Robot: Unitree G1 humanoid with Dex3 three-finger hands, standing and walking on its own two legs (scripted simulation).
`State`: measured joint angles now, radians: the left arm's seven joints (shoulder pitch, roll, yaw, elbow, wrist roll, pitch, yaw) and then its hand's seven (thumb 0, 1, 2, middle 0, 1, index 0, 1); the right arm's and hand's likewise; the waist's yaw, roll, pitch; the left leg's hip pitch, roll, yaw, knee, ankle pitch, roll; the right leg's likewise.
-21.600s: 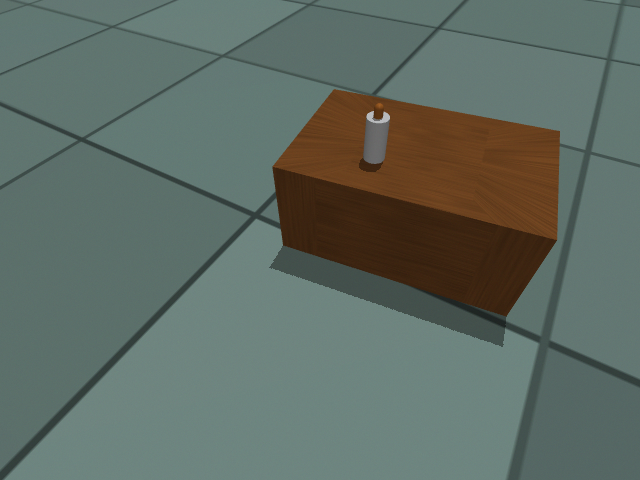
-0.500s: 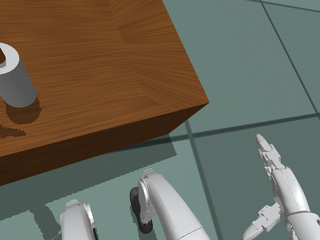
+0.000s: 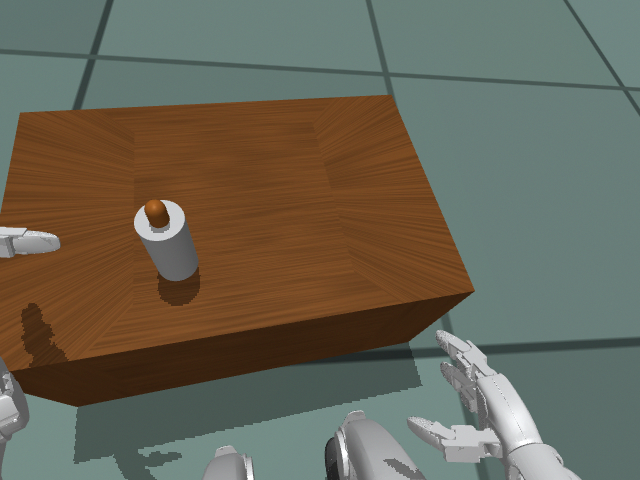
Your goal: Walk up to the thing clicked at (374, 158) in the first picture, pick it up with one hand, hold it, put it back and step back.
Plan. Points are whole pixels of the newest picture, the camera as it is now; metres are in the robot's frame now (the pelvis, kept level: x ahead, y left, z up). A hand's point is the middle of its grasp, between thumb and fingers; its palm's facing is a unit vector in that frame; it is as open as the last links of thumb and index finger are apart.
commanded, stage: home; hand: left
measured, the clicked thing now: (167, 237) +0.53 +0.18 -0.16
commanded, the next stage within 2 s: none
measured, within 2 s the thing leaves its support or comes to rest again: neither
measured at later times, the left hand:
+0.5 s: hand (108, 396) +0.27 +0.20 -0.02, palm faces +0.17 -0.95 -0.27, open 17.3 cm
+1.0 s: hand out of the picture +0.18 +0.15 -0.02, palm faces +0.14 -0.96 -0.24, open 17.3 cm
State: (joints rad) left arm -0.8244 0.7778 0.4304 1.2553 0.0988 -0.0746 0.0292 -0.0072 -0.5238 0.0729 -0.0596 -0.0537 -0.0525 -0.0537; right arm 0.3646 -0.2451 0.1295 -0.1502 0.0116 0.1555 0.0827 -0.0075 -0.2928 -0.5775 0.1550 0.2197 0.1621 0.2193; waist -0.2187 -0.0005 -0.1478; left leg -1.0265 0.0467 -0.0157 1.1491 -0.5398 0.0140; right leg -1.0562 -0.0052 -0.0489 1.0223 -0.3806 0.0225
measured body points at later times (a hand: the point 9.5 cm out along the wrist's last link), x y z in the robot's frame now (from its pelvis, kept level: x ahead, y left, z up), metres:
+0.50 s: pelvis +0.03 -0.01 +0.04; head +0.07 +0.00 +0.49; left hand +0.25 +0.25 +0.00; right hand +0.20 -0.23 +0.00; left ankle -0.01 +0.10 -0.65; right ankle +0.05 -0.14 -0.65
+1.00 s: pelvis +0.01 -0.03 +0.04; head +0.04 -0.03 +0.48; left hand +0.16 +0.20 +0.00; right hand +0.18 -0.25 +0.00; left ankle -0.01 +0.10 -0.65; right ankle +0.05 -0.14 -0.65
